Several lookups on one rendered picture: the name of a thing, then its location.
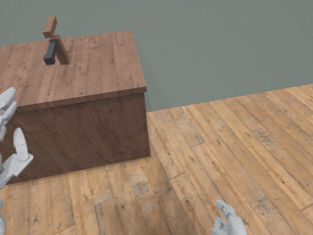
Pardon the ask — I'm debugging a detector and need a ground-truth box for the tap lever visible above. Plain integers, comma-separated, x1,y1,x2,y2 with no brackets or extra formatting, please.
43,39,59,66

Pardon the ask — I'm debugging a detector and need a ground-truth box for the right robot hand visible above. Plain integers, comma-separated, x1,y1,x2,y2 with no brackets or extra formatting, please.
211,199,247,235

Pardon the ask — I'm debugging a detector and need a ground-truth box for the left robot hand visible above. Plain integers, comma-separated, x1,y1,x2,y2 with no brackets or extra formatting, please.
0,87,33,189

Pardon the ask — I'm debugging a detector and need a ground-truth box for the counter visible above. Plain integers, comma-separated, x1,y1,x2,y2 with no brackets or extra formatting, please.
0,16,151,185

